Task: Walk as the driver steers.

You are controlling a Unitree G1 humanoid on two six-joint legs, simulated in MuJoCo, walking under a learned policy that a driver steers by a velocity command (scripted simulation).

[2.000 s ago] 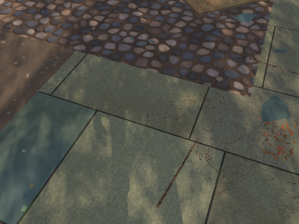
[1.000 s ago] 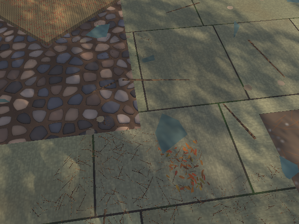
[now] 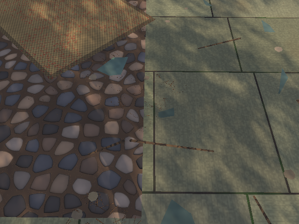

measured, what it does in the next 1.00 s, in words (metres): walks ahead: right foot, then left foot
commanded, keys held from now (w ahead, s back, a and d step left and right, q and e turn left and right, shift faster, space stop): w+q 0.48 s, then w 0.12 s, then e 0.40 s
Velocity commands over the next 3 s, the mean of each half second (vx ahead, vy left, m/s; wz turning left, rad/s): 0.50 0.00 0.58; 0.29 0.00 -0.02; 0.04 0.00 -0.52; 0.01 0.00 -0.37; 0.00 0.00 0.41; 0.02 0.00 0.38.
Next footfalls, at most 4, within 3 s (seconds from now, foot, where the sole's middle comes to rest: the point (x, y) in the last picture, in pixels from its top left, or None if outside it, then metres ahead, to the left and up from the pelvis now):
0.42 right None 0.43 -0.10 -0.75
0.84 left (110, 196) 0.54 0.20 -0.75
1.26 right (171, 198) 0.54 -0.06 -0.75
1.76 left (122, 192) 0.56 0.15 -0.75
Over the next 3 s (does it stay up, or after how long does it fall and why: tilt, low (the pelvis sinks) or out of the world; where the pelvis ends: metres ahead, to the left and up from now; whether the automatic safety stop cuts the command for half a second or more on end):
stays up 0.50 0.07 0.02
